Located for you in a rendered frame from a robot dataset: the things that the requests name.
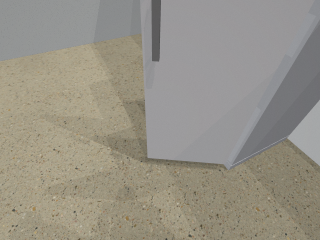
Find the fridge door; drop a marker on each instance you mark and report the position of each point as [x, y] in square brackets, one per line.
[216, 59]

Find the handle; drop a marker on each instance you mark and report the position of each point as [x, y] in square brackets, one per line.
[155, 28]

